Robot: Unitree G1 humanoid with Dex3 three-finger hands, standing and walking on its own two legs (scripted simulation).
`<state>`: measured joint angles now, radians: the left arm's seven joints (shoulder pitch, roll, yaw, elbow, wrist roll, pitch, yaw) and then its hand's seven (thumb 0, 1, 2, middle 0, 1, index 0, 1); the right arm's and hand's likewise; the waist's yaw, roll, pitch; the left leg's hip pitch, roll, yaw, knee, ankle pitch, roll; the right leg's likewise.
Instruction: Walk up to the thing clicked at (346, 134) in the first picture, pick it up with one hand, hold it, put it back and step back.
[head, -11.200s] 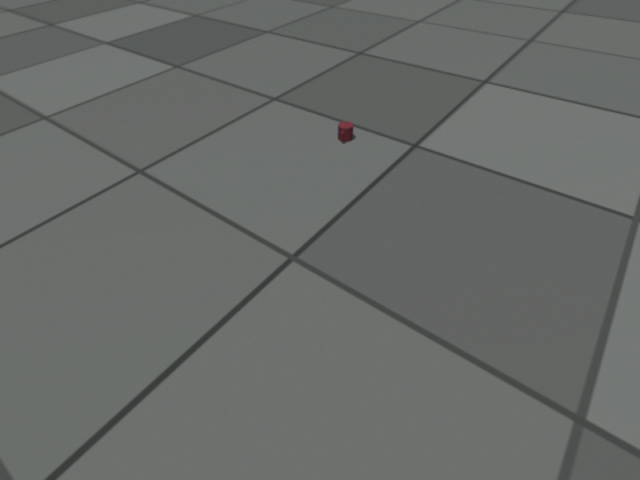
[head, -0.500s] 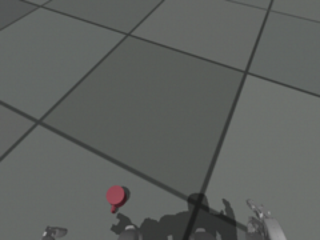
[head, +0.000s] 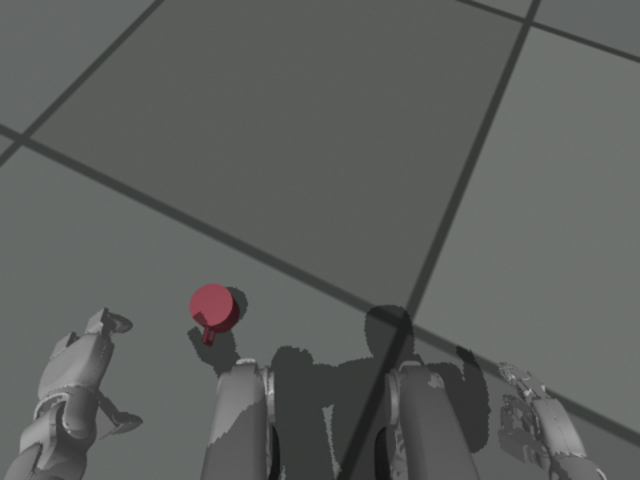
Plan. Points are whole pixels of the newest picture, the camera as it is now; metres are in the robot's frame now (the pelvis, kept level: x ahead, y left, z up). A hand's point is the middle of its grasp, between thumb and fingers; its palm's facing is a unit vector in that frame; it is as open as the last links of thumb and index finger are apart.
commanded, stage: rise first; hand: left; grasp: from above
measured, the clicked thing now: (213, 316) +0.42 +0.26 -0.46
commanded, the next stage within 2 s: approach in 1.46 s
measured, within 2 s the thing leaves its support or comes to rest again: neither
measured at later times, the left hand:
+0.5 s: hand (144, 345) +0.33 +0.32 -0.26, palm faces -0.46 -0.20 -0.86, open 14.1 cm
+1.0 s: hand (159, 331) +0.37 +0.32 -0.31, palm faces -0.46 -0.07 -0.88, open 14.2 cm
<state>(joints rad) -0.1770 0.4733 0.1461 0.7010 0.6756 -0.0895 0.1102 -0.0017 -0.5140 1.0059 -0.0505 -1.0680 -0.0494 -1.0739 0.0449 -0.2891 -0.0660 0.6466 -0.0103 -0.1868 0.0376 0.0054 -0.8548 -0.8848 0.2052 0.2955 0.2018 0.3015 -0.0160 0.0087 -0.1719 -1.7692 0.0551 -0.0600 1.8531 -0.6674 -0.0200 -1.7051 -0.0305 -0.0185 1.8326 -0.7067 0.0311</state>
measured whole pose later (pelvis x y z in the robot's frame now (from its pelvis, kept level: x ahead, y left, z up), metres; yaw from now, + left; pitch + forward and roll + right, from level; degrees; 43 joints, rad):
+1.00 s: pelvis -0.03 +0.00 -0.16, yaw -4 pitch +32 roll -7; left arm -0.69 0.70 0.16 1.22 1.22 -0.31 0.35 0.00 -0.53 1.01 -0.07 -1.00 -0.07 -1.00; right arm 0.08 -0.26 -0.04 0.77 -0.12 -0.02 0.13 0.00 -0.91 -0.90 0.20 0.30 0.20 0.30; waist -0.09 -0.02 -0.07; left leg -2.27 0.04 -0.15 2.35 -0.65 -0.02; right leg -2.17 0.00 -0.04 2.30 -0.70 0.05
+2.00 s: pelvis -0.02 +0.00 -0.18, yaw -6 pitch +34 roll -7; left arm -0.97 0.66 0.10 1.47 1.31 -0.17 0.53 0.00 -0.53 0.99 -0.08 -1.06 -0.09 -1.05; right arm 0.10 -0.26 0.02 0.79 -0.17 -0.06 0.14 0.00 -0.92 -0.90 0.20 0.30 0.20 0.30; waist -0.24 -0.01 -0.07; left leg -2.35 0.04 -0.16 2.42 -0.68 -0.03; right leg -2.26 0.02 -0.05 2.36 -0.70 0.05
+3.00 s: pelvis -0.02 +0.00 -0.21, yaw -9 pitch +31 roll -9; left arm -0.91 0.80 0.18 1.59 1.28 -0.25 0.56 0.01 -0.55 0.99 -0.07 -1.00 -0.07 -1.01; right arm 0.09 -0.27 0.13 0.80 -0.25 -0.13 0.22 0.00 -0.91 -0.90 0.20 0.30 0.20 0.30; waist -0.27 -0.05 0.06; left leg -2.38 0.04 -0.23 2.53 -0.71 -0.04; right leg -2.27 0.04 -0.09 2.43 -0.71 0.06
